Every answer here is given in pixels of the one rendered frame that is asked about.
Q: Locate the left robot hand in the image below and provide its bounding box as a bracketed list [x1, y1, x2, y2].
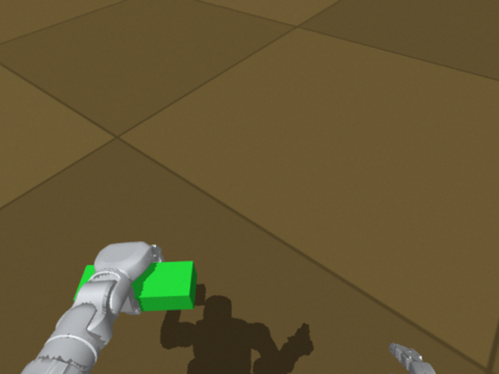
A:
[94, 242, 164, 315]

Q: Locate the carton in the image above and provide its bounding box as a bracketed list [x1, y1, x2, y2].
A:
[73, 261, 197, 312]

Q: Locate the left robot arm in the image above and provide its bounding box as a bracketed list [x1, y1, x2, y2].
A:
[20, 268, 131, 374]

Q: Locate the right robot hand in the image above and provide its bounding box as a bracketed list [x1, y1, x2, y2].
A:
[389, 343, 436, 374]

